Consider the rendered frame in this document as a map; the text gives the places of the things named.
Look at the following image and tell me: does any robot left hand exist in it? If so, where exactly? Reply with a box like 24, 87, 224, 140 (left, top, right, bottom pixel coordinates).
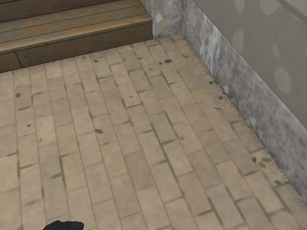
42, 220, 84, 230

